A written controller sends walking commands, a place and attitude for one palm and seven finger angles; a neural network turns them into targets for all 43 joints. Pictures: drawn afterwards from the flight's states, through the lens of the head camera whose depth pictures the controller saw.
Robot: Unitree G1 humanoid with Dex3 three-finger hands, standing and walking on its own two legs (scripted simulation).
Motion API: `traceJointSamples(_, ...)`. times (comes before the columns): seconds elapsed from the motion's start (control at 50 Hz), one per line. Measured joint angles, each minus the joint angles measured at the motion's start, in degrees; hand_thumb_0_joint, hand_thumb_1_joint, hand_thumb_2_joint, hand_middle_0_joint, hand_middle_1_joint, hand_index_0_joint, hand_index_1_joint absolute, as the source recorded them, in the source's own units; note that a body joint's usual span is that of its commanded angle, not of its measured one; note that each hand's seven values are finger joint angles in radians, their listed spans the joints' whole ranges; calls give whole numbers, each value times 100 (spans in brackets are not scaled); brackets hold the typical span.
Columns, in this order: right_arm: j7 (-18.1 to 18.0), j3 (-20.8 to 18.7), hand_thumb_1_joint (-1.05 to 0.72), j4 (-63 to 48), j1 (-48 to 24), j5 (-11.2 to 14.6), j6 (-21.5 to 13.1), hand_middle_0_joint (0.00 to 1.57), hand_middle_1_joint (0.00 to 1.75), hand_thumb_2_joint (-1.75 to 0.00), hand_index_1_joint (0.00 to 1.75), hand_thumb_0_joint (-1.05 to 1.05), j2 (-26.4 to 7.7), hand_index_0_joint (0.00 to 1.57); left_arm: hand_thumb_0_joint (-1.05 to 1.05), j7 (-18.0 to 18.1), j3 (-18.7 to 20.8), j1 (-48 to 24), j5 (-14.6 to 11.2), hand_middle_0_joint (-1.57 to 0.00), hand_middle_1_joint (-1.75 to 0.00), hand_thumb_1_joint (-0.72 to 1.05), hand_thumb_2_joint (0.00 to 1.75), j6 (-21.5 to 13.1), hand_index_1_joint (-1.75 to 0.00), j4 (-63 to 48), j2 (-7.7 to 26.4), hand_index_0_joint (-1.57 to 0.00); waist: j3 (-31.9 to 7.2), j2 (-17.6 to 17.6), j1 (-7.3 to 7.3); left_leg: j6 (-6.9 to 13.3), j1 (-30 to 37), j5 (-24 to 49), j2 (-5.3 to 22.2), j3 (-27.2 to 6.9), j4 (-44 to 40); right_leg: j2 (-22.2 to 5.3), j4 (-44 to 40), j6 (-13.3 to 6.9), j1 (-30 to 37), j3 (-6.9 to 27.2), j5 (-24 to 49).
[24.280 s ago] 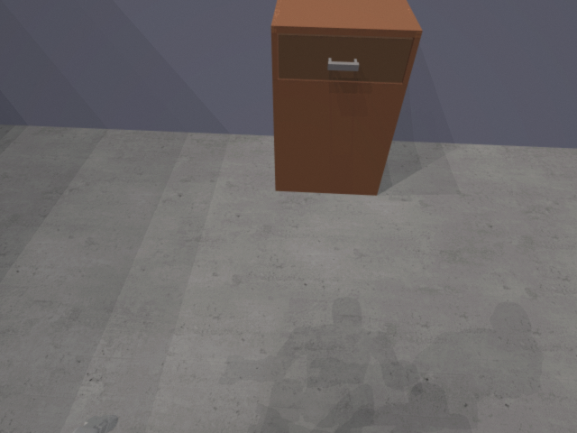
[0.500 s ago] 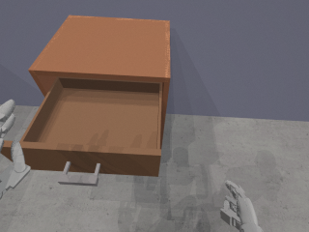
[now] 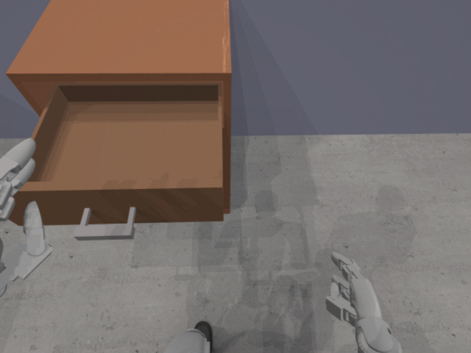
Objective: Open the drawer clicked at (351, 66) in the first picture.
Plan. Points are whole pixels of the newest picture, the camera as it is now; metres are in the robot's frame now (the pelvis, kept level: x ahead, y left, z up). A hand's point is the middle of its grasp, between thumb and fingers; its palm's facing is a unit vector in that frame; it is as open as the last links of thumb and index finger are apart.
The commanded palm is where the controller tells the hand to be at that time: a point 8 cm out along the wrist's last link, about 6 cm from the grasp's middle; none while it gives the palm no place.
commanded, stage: step back with the hand held close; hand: left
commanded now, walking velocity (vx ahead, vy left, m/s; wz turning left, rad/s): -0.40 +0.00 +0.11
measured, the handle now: (107, 222) +0.34 +0.29 -0.09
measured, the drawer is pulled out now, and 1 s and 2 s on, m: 0.30 0.30 0.30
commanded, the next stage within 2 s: stop stepping back and stand still in 0.18 s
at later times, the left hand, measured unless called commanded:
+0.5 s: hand out of the picture +0.04 +0.20 +0.17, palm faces +0.39 -0.78 -0.49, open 7.4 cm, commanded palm -0.02 +0.25 +0.18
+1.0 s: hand out of the picture +0.00 +0.22 +0.16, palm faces +0.47 -0.78 -0.41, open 7.4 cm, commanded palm -0.06 +0.25 +0.18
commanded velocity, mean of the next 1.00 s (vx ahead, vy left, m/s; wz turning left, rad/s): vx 0.03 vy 0.02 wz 0.02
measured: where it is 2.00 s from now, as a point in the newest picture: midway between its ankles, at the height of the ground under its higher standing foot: outside the picture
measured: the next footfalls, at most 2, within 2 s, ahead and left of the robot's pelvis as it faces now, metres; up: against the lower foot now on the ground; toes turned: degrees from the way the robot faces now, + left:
left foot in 0.24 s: -0.03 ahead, +0.10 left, +0.00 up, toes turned +5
left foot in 0.66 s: -0.13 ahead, +0.07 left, +0.00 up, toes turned +9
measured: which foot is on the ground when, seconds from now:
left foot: down 0.00-0.02, up 0.04-0.22, down 0.24-0.46, up 0.48-0.64, down 0.66-1.00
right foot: down 0.00-1.00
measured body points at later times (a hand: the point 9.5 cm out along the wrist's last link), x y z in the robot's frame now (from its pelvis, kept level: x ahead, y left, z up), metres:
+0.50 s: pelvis -0.12 -0.04 +0.00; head -0.09 -0.03 +0.45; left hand +0.02 +0.24 +0.20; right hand +0.08 -0.25 -0.08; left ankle -0.09 +0.09 -0.72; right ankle -0.09 -0.13 -0.73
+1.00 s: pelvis -0.16 -0.04 +0.00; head -0.16 -0.03 +0.45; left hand -0.03 +0.25 +0.18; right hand +0.01 -0.27 -0.08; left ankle -0.17 +0.06 -0.74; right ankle -0.12 -0.13 -0.73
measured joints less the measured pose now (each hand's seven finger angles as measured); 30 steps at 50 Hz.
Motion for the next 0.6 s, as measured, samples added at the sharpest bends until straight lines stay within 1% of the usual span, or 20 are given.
traceJointSamples(0.02, 9, -17, -90, -47, -16, 52, 47, 20, 30, -90, 30, 1, -41, 20, 2, -52, -30, 39, -16, -21, -30, 89, 90, -5, -30, -39, 29, -21, 49, 112, -35, -12, -46, 57, 73, -72, 42, 91, -52, -53, 11, -63, 139)
traceJointSamples(0.04, 7, -41, -90, -70, 5, 117, 100, 20, 30, -90, 30, 1, -67, 20, 2, -93, -38, 124, -27, -21, -30, 89, 90, -29, -30, -85, 77, -21, 43, 150, -54, -15, -112, -96, 84, -128, 287, 133, -40, -100, -8, -97, 200)
traceJointSamples(0.08, -47, -102, -90, -58, 127, 228, 228, 20, 30, -90, 30, 1, -87, 20, 2, -114, -23, 349, -33, -22, -30, 89, 90, -99, -30, -120, 148, -22, -123, 30, -75, -34, -294, -1027, -153, -260, 1351, 52, 78, -161, -138, -91, 188)
traceJointSamples(0.12, -166, -151, -91, -15, 249, 230, 363, 20, 30, -90, 30, 1, -106, 20, 1, -51, 22, 526, 17, -22, -30, 89, 90, -113, -30, -42, 113, -22, -327, -142, -109, -78, -316, -1678, -397, -255, 2153, -87, 89, -189, -243, -66, 211)
traceJointSamples(0.14, -234, -156, -91, 2, 292, 221, 422, 20, 30, -90, 30, 1, -124, 20, 1, -1, 46, 563, 51, -22, -31, 89, 90, -90, -30, 31, 69, -22, -402, -214, -134, -94, -220, -1861, -465, -214, 2204, -147, 59, -192, -279, -66, 255)
traceJointSamples(0.18, -354, -156, -91, 4, 340, 195, 512, 20, 30, -90, 30, 1, -183, 20, 1, 107, 79, 536, 119, -22, -31, 89, 90, -5, -30, 198, -27, -22, -477, -299, -180, -103, 123, -1844, -496, -126, 1669, -226, 18, -176, -361, -105, 353)
traceJointSamples(0.2, -395, -166, -91, -12, 349, 186, 542, 20, 30, -90, 30, 1, -226, 20, 1, 158, 76, 492, 133, -22, -31, 89, 90, 54, -30, 261, -70, -22, -478, -300, -204, -95, 335, -1596, -473, -96, 1207, -237, 40, -162, -419, -149, 384)
traceJointSamples(0.24, -434, -231, -91, -71, 356, 197, 542, 20, 30, -90, 30, 1, -342, 20, 1, 233, 13, 378, 116, -22, -30, 89, 90, 173, -30, 267, -124, -22, -410, -187, -237, -26, 763, -514, -320, -76, 230, -178, 237, -137, -579, -301, 368)
traceJointSamples(0.26, -432, -294, -91, -48, 326, 218, 518, 20, 30, -90, 30, 1, -338, 20, 1, 245, -18, 280, 104, -22, -30, 89, 90, 202, -30, 264, -102, -22, -338, -237, -221, 10, 835, -592, -343, -65, 37, -219, 425, -119, -700, -325, 323)
traceJointSamples(0.28, -404, -342, -91, -12, 290, 233, 481, 20, 30, -90, 30, 1, -290, 20, 1, 245, -36, 190, 87, -22, -30, 89, 90, 216, -30, 258, -66, -22, -251, -374, -168, 36, 840, -691, -417, -14, -9, -300, 630, -71, -827, -257, 290)
traceJointSamples(0.3, -364, -359, -91, 5, 272, 214, 424, 20, 30, -90, 30, 1, -240, 20, 1, 238, -46, 154, 72, -21, -30, 89, 90, 218, -30, 233, -40, -22, -198, -474, -132, 48, 811, -725, -463, 19, -14, -338, 848, -20, -949, -161, 132)
traceJointSamples(0.34, -284, -329, -91, -25, 292, 147, 275, 20, 30, -90, 30, 1, -149, 20, 2, 229, -45, 230, 76, -21, -30, 89, 90, 250, -30, 105, -7, -22, -155, -522, -119, 39, 730, -675, -458, 12, 9, -340, 1228, 46, -1083, -50, -278)
traceJointSamples(0.38, -219, -249, -91, -98, 372, 146, 140, 20, 30, -90, 30, 1, -69, 20, 2, 254, -19, 410, 71, -21, -30, 89, 90, 270, -30, -104, 38, -21, -147, -478, -124, 2, 659, -613, -400, -38, 95, -348, 1128, 90, -939, -48, -334)
traceJointSamples(0.4, -199, -194, -91, -137, 423, 161, 92, 20, 30, -90, 30, 1, -36, 20, 2, 267, 12, 495, 62, -21, -30, 89, 90, 257, -30, -197, 66, -21, -151, -451, -115, -24, 614, -607, -368, -60, 177, -364, 906, 109, -795, -73, -191)
traceJointSamples(0.44, -182, -98, -91, -149, 481, 190, 54, 20, 30, -90, 30, 1, -16, 20, 2, 272, 34, 524, 56, -21, -30, 89, 90, 202, -30, -244, 57, -22, -81, -258, -94, -62, 563, -671, -210, -164, 388, -244, 603, 27, -625, -246, 441)
traceJointSamples(0.46, -181, -63, -91, -134, 534, 200, 68, 20, 30, -90, 30, 1, -8, 20, 2, 272, 34, 502, 58, -22, -30, 89, 90, 184, -30, -220, 52, -22, -92, -192, -94, -57, 505, -964, -181, -233, 553, -197, 541, -56, -583, -308, 533)
traceJointSamples(0.5, -192, -33, -91, -47, 663, 195, 136, 20, 30, -90, 30, 1, -5, 20, 2, 286, -11, 421, 59, -22, -30, 89, 90, 165, -30, -88, -24, -22, -219, -187, -45, -49, 287, -1526, -283, -292, 1334, -212, 498, -185, -601, -320, 564)
traceJointSamples(0.54, -212, -22, -91, 107, 784, 160, 230, 20, 30, -90, 30, 1, -30, 20, 1, 291, -91, 291, 68, -22, -30, 89, 90, 202, -30, 136, -193, -22, -400, -249, -16, -5, 222, -1706, -421, -218, 2066, -288, 427, -208, -627, -271, 631)
traceJointSamples(0.56, -230, -12, -91, 175, 849, 147, 269, 20, 30, -90, 30, 1, -51, 20, 1, 293, -127, 218, 86, -22, -30, 89, 90, 229, -30, 265, -271, -22, -501, -281, -22, 30, 305, -1773, -450, -150, 2131, -328, 377, -195, -640, -264, 674)
traceJointSamples(0.6, -267, 6, -90, 272, 988, 124, 286, 20, 30, -90, 30, 1, -106, 20, 1, 310, -189, 107, 146, -21, -30, 89, 90, 277, -30, 505, -385, -22, -700, -332, -67, 127, 676, -1888, -445, -11, 1658, -388, 316, -172, -696, -295, 709)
